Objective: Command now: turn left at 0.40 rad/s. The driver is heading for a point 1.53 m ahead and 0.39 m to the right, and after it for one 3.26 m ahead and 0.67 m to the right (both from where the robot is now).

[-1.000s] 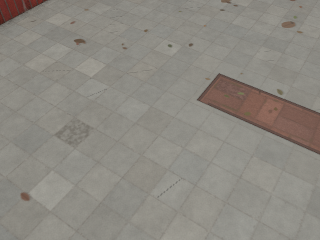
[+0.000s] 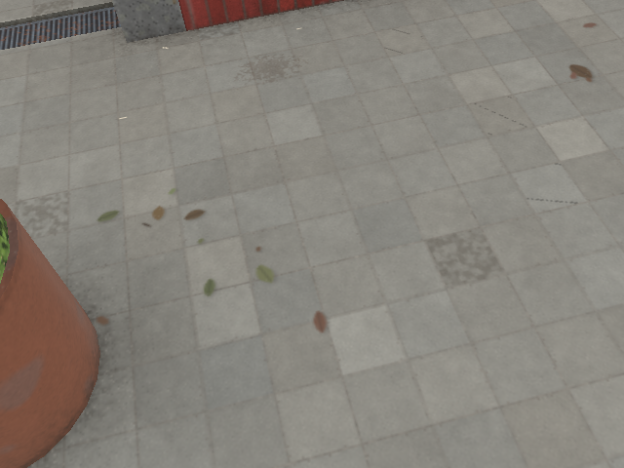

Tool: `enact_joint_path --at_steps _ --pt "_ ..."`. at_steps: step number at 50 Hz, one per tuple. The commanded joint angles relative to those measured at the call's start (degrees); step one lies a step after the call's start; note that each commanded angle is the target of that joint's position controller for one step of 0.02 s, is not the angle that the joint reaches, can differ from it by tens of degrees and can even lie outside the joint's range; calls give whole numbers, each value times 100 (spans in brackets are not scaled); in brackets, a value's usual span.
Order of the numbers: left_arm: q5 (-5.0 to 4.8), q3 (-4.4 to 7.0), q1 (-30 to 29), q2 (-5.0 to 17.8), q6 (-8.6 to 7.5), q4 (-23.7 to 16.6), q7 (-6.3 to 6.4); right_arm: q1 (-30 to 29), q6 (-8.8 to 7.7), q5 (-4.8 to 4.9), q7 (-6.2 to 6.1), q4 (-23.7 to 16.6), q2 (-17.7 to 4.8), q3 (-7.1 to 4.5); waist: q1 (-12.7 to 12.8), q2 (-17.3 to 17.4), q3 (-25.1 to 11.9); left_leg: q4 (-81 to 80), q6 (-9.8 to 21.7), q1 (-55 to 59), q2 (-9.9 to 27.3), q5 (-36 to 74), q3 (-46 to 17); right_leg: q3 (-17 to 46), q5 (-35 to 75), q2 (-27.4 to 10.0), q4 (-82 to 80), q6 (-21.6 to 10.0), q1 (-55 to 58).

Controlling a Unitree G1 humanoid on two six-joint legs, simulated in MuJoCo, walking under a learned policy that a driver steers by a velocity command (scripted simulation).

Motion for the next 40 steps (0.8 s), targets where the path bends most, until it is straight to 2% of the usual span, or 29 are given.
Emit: enact_joint_path --at_steps 1,3,6,10,12,13,14,15,16,17,18,19,20,21,23,25,26,27,28,29,30,31,33,35,37,38,39,40 --pt "66 192 28 694 -46 -277 -16 473 44 52 122 -98 -403 -75 -27 -1096 -710 880 -164 -349 211 333 413 1117 1901 -1258 -936 -840 766" --pt "58 194 223 659 -82 -175 -47 284 74 79 133 -85 -312 -12 50 -1092 -713 570 -160 -359 236 337 455 974 1910 -1239 -941 -868 855" --pt "63 201 482 672 -120 -12 -69 57 117 64 104 -31 -173 93 164 -1178 -678 -382 -103 -228 382 245 537 1024 1343 -1309 -1004 -949 1005" --pt "111 230 665 778 -46 183 -140 -152 111 101 50 85 -13 246 278 -1371 -597 -1924 73 635 579 163 1045 1029 950 -1313 -1008 -1017 720" --pt "83 222 730 774 24 296 -153 50 48 102 4 241 93 308 128 -1257 -562 -3061 207 1235 623 909 1176 984 1213 -1266 -760 -905 525" --pt "61 191 766 714 37 350 -146 135 -10 72 -27 312 138 341 33 -1106 -548 -3898 300 1723 678 1554 1108 916 1213 -1205 -586 -703 273" --pt "62 157 924 604 2 382 -146 46 -88 -8 -64 297 -26 346 96 -781 -660 -4181 403 2260 1063 1975 550 851 919 -1130 -446 -402 -108" --pt "56 75 1082 291 -53 277 -182 80 -170 -112 -113 243 -358 334 204 270 -951 -4506 599 2699 2288 2255 -787 369 -198 -756 353 -118 -483" --pt "-37 32 936 206 -26 281 -130 -367 -199 -25 -118 302 -337 366 327 840 -465 -4325 1101 1194 2723 3034 -879 -169 -1155 -348 0 8 56" --pt "6 61 906 367 9 415 -98 -661 -252 12 -96 250 -12 455 382 496 -332 -4251 1063 1009 2375 2796 -572 -140 -865 -446 -54 44 498" --pt "29 63 806 352 8 481 -106 -665 -294 27 -98 305 57 496 354 462 -330 -4165 862 974 2058 2541 -338 -76 -352 -385 -295 40 661" --pt "27 68 800 392 -8 558 -123 -557 -301 5 -115 398 36 503 330 447 -320 -4137 700 965 1809 2358 -172 -26 54 -416 -434 63 844" --pt "53 96 852 482 -20 612 -145 -414 -323 36 -144 479 -13 503 301 486 -321 -4119 612 945 1683 2322 -105 44 336 -499 -476 68 938" --pt "38 84 984 486 -47 721 -165 -293 -326 57 -146 566 -46 489 292 392 -333 -4119 567 1045 1573 2343 -2 81 484 -562 -493 61 913" --pt "20 53 1088 378 -70 929 -159 -184 -324 77 -154 719 22 503 280 47 -234 -4035 570 1198 1549 2451 67 86 529 -593 -567 62 822" --pt "26 38 1068 318 -71 1065 -128 -141 -327 83 -160 848 45 507 262 -126 -235 -3963 586 1268 1530 2617 110 113 605 -616 -619 64 827" --pt "56 58 1135 334 -67 1140 -135 122 -306 81 -155 974 -99 438 169 -8 -500 -4053 735 1453 1438 1157 53 -150 -461 -356 -276 9 776" --pt "118 114 964 439 -44 1093 -175 369 -262 41 -129 1053 -339 334 6 290 -312 -4343 1005 1441 1602 -852 -412 -402 -1593 -94 274 -48 183" --pt "172 144 569 495 -23 928 -237 570 -231 11 -87 1090 -548 244 -193 538 208 -4900 1343 1408 2078 -2282 -1163 -623 -1988 -3 817 -81 -768" --pt "177 135 175 430 -36 723 -281 646 -248 12 -49 1107 -652 176 -339 755 720 -5311 1692 1319 2609 -2758 -1866 -713 -1806 -202 1292 -132 -1448" --pt "128 160 -127 474 -91 568 -299 663 -317 5 -28 1107 -519 175 -388 602 978 -5493 1874 1440 2879 -2311 -2192 -489 -1605 -453 1787 -168 -2063" --pt "110 190 -149 504 -166 524 -324 616 -408 1 -22 1110 -432 167 -279 314 855 -5482 1895 1841 2931 -1697 -2121 -322 -1360 -612 2023 -166 -2444" --pt "112 223 94 518 -307 589 -419 405 -583 18 -21 1068 -409 118 -58 125 195 -5386 1703 2349 2662 -664 -1413 -288 -987 -710 1903 -117 -2252" --pt "85 216 119 446 -338 580 -489 170 -697 60 -11 1037 -433 81 72 320 -53 -5380 1471 1939 2310 -193 -677 -441 -742 -626 1366 -78 -1393" --pt "57 211 119 398 -308 535 -508 65 -741 69 21 1058 -469 55 155 461 73 -5333 1339 1137 2186 -111 -265 -659 -680 -534 750 -79 -402" --pt "51 220 326 392 -298 587 -493 31 -741 80 38 1068 -505 39 254 397 104 -5213 1317 706 2177 -159 -144 -838 -509 -444 496 -83 213" --pt "62 248 740 417 -303 717 -458 -15 -735 85 49 1073 -533 28 462 170 82 -4921 1292 207 2129 -211 -11 -1027 -349 -312 309 -93 975" --pt "84 318 1374 555 -339 915 -390 -8 -750 41 61 1082 -487 53 757 -155 -51 -4232 1248 -333 1968 217 176 -1080 -589 -161 229 -128 1904"
Keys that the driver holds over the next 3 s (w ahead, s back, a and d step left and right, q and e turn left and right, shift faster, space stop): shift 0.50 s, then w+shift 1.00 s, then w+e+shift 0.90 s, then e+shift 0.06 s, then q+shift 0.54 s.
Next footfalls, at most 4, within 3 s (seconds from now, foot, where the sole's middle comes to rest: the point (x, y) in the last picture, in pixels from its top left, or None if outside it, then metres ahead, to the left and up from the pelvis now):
0.28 left None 0.04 0.10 -0.77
0.82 right None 0.21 -0.13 -0.77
1.30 left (323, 372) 0.65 0.04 -0.77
1.78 right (364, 211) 1.12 -0.09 -0.77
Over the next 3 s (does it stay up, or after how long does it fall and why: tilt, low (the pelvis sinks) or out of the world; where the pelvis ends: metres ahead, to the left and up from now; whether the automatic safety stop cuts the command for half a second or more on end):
stays up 1.75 -0.32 0.00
